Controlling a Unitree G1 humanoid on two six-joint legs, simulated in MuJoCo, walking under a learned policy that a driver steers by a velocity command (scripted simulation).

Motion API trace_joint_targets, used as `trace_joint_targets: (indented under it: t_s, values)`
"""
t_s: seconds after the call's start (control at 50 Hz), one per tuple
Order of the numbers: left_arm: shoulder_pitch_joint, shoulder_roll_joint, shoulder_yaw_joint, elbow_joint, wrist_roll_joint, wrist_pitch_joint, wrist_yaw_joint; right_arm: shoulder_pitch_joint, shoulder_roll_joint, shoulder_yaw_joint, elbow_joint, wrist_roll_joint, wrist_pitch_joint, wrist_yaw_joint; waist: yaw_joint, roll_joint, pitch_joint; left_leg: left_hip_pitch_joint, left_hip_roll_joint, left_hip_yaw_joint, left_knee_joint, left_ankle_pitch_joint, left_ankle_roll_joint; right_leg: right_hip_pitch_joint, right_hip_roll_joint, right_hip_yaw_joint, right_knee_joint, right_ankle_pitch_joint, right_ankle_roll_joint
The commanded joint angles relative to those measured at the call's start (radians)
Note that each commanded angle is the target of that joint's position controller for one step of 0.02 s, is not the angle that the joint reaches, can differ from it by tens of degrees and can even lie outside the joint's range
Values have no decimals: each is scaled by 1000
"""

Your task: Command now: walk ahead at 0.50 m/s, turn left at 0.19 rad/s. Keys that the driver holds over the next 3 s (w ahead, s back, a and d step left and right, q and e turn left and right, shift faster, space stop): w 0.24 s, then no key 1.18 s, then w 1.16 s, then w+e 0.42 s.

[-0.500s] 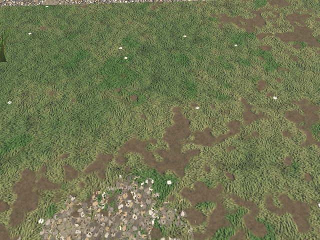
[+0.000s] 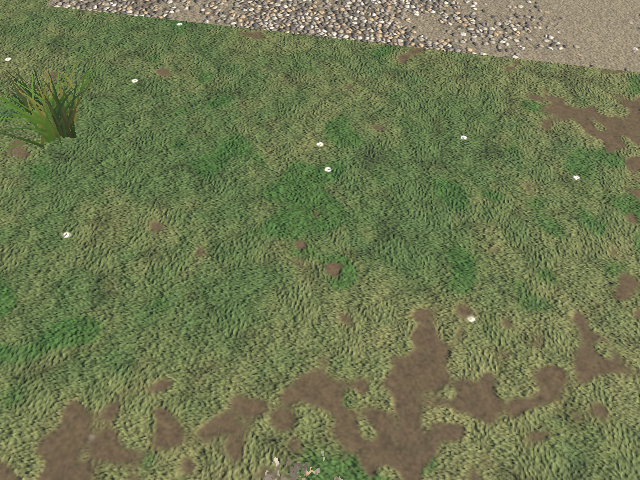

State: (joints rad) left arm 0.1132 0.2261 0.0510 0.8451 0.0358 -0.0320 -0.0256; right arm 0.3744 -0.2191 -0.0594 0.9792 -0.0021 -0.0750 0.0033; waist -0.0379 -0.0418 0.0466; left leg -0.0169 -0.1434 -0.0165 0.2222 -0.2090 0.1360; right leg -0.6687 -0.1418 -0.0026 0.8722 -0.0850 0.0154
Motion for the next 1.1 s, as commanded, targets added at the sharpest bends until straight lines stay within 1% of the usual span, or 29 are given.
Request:
trace_joint_targets:
  t_s: [0.02, 0.08, 0.12, 0.16, 0.18, 0.2, 0.22, 0.24, 0.26, 0.28, 0.3, 0.32, 0.34, 0.36, 0.4, 0.44, 0.48, 0.58, 0.62, 0.64, 0.66, 0.68, 0.7, 0.72, 0.74, 0.78, 0.82, 0.9, 1.1]
  values:
    - [-98, 52, 3, -81, -7, -7, -4, 91, -122, -16, -21, -3, -11, -5, -27, 105, 17, 33, 258, -122, -43, 555, 33, -21, 42, -54, -108, 91, -9]
    - [-181, 51, -5, -113, -11, -14, -6, 127, -124, -10, -7, -12, -11, -14, -50, 108, 38, 112, 286, -128, -35, 582, 43, -24, 73, -71, -213, 91, -34]
    - [-193, 60, -6, -127, -13, -22, -6, 127, -136, -9, 0, -19, -12, -22, -38, 113, 46, 156, 314, -128, -12, 649, 50, 8, 93, -72, -271, 52, -63]
    - [-102, 79, 2, -107, -16, -29, 1, 82, -156, -11, -3, -23, -16, -28, 22, 126, 14, 154, 323, -106, 72, 868, 32, 156, 139, -80, -320, -28, -102]
    - [-6, 101, 12, -77, -18, -33, 11, 68, -168, -13, -2, -28, -17, -28, 63, 134, -35, 155, 320, -98, 173, 987, 22, 267, 173, -86, -332, -72, -122]
    - [146, 120, 24, -28, -15, -40, 22, 51, -173, -14, -2, -26, -15, -25, 133, 111, -111, 128, 293, -75, 346, 987, 9, 435, 190, -90, -397, -45, -144]
    - [313, 161, 39, 13, 5, -48, 35, 46, -154, -7, -17, -17, -18, -21, 199, 64, -213, -38, 255, -54, 583, 744, 0, 692, 74, 24, -412, -60, -184]
    - [406, 279, 69, 22, 31, -47, 37, 160, -58, 12, -39, 27, -18, -10, 159, -155, -354, -374, 80, 25, 995, 148, -52, 977, -225, 494, -451, -133, -322]
    - [332, 228, 59, 27, -5, -35, 21, 161, -125, -5, -22, 5, -17, -12, 123, -118, -336, -503, 28, -65, 1127, -282, -41, 928, -273, 710, -576, -14, -356]
    - [205, 174, 43, 6, -26, -34, 17, 96, -125, -8, -35, -8, -11, -16, 70, -38, -157, -540, 94, -84, 1138, -215, -45, 757, -249, 530, -574, 58, -339]
    - [146, 103, 24, 0, -27, -42, 12, 46, -108, -2, -44, -16, -12, -14, 57, 35, -73, -524, 129, -74, 1087, -172, -52, 633, -207, 392, -589, 230, -316]
    - [136, 70, 11, 11, -25, -51, 14, 32, -86, -1, -44, -18, -4, -13, 34, 33, -35, -491, 155, -63, 1031, -161, -59, 558, -157, 277, -600, 385, -281]
    - [141, 45, 1, 30, -28, -58, 18, 43, -78, 1, -43, -31, 10, -9, 13, 7, -28, -445, 170, -54, 976, -153, -73, 502, -117, 190, -614, 492, -253]
    - [156, 43, -4, 45, -26, -65, 19, 61, -63, 3, -33, -35, 22, -5, 2, -12, -40, -403, 165, -40, 945, -143, -84, 474, -100, 138, -617, 584, -240]
    - [184, 76, -1, 67, -24, -76, 18, 69, -49, 5, -30, -32, 37, 0, -16, -26, -66, -382, 153, -15, 891, -107, -102, 465, -78, 75, -614, 723, -244]
    - [183, 95, -3, 75, -21, -74, 20, 32, -41, 10, -35, -28, 46, -1, -23, -32, -72, -394, 161, 7, 789, -57, -115, 466, -55, 26, -615, 749, -237]
    - [183, 85, -11, 84, -22, -64, 23, -32, -28, 20, -46, -26, 50, -3, -12, -52, -68, -377, 170, 33, 648, 4, -124, 465, -23, -18, -607, 733, -212]
    - [250, 84, -19, 125, -19, -44, 32, -126, -33, 31, -45, -15, 55, -22, 39, -61, -80, -310, 163, 51, 457, 51, -123, 521, -44, 5, -570, 618, -203]
    - [244, 75, -23, 133, -18, -34, 38, -131, -35, 32, -35, -16, 52, -29, 41, -57, -57, -274, 161, 47, 373, 20, -110, 522, -62, 42, -544, 511, -202]
    - [228, 70, -25, 135, -23, -29, 42, -116, -28, 34, -24, -18, 47, -33, 27, -44, -46, -226, 161, 47, 284, 48, -102, 509, -60, 55, -520, 433, -190]
    - [229, 67, -27, 140, -25, -26, 46, -98, -31, 36, -14, -22, 38, -37, 13, -8, -37, -149, 182, 18, 157, 166, -94, 483, -42, 62, -493, 320, -156]
    - [260, 55, -30, 139, -20, -27, 49, -56, -86, 26, 3, -27, 28, -44, 25, 57, -72, -39, 275, -73, 146, 385, -84, 443, -6, 57, -454, 159, -118]
    - [370, 19, -34, 156, -21, -25, 48, -53, -131, 20, 5, -24, 24, -45, 92, 148, -92, 31, 388, -166, 194, 643, -31, 391, 63, 22, -439, -134, -93]
    - [413, -21, -45, 197, -33, -7, 55, -88, -88, 30, 11, -2, 32, -41, 84, 191, -99, -56, 412, -189, 178, 581, 35, 455, 103, -9, -470, -275, -78]
    - [376, 9, -40, 203, -28, 5, 61, -125, -50, 39, 5, -5, 36, -34, 81, 163, -50, -130, 371, -181, 148, 450, 16, 495, 102, 3, -506, -249, -69]
    - [301, 40, -32, 197, -24, 15, 58, -145, -42, 40, 12, -8, 41, -33, 63, 132, -10, -173, 288, -122, 129, 310, -34, 525, 84, 26, -532, -142, -70]
    - [291, 23, -37, 206, -24, 16, 55, -117, -46, 37, 37, 1, 42, -42, 56, 105, -14, -144, 258, -94, 130, 295, -51, 528, 61, 37, -543, -85, -69]
    - [285, 14, -43, 235, -26, 14, 66, -106, -41, 35, 63, 0, 44, -44, 47, 53, -22, -92, 260, -91, 136, 339, -49, 528, 53, 37, -559, -73, -60]
    - [288, -1, -54, 280, -26, 25, 74, -81, -26, 40, 124, -2, 56, -47, 44, 36, 11, -103, 245, -84, 108, 267, -57, 531, 42, 39, -567, -89, -58]
